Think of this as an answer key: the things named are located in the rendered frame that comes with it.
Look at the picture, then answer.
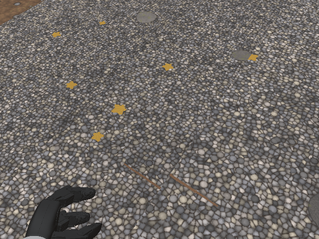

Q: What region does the left robot hand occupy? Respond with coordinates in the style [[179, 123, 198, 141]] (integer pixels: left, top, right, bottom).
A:
[[25, 185, 103, 239]]

